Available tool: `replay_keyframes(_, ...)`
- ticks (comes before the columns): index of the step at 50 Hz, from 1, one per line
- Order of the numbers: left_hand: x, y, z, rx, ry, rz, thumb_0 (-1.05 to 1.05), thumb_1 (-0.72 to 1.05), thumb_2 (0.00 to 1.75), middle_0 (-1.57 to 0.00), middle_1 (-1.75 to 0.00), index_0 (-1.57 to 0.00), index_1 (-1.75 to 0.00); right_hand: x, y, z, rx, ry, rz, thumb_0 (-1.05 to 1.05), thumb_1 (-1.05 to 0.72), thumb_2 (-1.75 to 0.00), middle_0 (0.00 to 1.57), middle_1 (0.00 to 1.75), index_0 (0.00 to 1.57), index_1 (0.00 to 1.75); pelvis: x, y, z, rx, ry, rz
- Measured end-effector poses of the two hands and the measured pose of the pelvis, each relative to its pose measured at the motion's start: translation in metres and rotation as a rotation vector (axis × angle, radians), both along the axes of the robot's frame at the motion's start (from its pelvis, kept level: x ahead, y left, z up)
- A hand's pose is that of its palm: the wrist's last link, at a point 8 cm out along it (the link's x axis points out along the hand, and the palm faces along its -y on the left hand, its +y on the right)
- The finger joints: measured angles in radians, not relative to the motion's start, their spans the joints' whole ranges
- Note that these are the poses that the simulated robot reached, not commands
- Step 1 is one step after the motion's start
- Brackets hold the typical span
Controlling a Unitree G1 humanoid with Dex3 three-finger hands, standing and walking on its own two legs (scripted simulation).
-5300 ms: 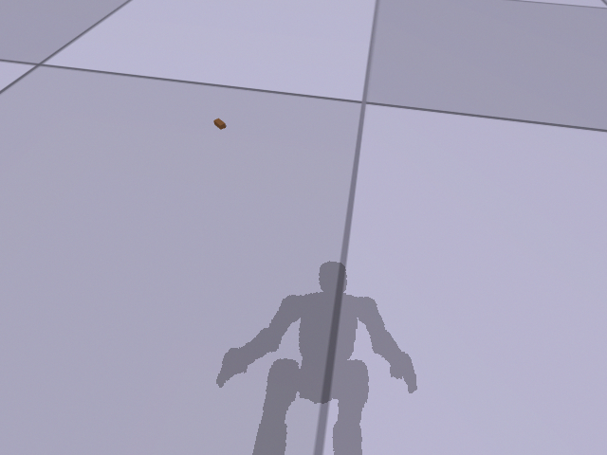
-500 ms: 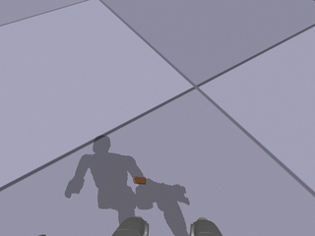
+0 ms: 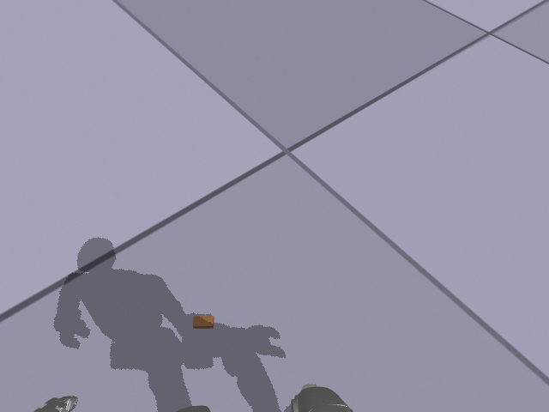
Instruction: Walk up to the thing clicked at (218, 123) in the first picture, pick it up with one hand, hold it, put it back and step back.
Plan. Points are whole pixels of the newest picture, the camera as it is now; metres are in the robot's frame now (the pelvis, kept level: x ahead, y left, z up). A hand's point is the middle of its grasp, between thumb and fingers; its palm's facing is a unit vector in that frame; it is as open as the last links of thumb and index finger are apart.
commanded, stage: walk up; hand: left
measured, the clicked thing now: (203, 322) +0.44 +0.17 -0.74
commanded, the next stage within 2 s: stand in 1.40 s
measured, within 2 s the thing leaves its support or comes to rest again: neither
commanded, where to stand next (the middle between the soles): +0.08 -0.09 m, yaw +2 degrees
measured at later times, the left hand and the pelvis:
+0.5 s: hand (131, 411) +0.14 +0.20 -0.13, palm faces +0.00 -0.95 -0.32, open 7.4 cm; pelvis +0.01 -0.05 +0.02, yaw +0 degrees
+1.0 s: hand out of the picture +0.11 +0.21 -0.14, palm faces +0.04 -0.95 -0.31, open 7.4 cm; pelvis +0.02 -0.04 +0.02, yaw +1 degrees
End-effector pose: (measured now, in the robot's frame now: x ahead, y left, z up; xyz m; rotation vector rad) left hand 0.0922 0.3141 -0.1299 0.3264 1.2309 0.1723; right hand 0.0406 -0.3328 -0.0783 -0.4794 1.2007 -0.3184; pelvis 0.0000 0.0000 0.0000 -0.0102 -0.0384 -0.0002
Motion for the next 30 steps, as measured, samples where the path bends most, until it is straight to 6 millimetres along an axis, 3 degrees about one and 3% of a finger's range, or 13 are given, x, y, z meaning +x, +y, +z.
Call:
replay_keyframes(5, 0.016, -0.031, 0.003, -0.002, -0.039, -0.038, 0.01, 0.91, 0.90, -0.21, -0.30, -0.20, -0.30, -0.007, -0.017, -0.021, 0.048, 0.021, -0.032, 0.01, -0.90, -0.89, 0.20, 0.30, 0.20, 0.30, -0.001, -0.019, -0.006, -0.013, -0.007, -0.010)
replay_keyframes(14, 0.036, -0.065, 0.022, -0.031, -0.104, -0.031, 0.01, 0.90, 0.90, -0.21, -0.30, -0.20, -0.30, -0.004, -0.008, -0.036, 0.156, 0.031, -0.015, 0.01, -0.90, -0.89, 0.20, 0.30, 0.20, 0.30, 0.004, -0.035, 0.004, 0.025, -0.003, -0.006)
replay_keyframes(21, 0.040, -0.072, 0.034, -0.026, -0.117, -0.001, 0.01, 0.90, 0.90, -0.21, -0.30, -0.20, -0.30, 0.013, -0.011, -0.033, 0.181, 0.024, 0.008, 0.01, -0.90, -0.89, 0.21, 0.30, 0.20, 0.30, 0.008, -0.046, 0.012, 0.030, 0.006, 0.005)
replay_keyframes(30, 0.031, -0.071, 0.037, -0.020, -0.084, 0.036, 0.01, 0.90, 0.90, -0.21, -0.30, -0.20, -0.30, 0.039, -0.022, -0.023, 0.158, 0.000, 0.029, 0.01, -0.90, -0.89, 0.20, 0.30, 0.20, 0.30, 0.013, -0.049, 0.018, 0.024, 0.015, 0.011)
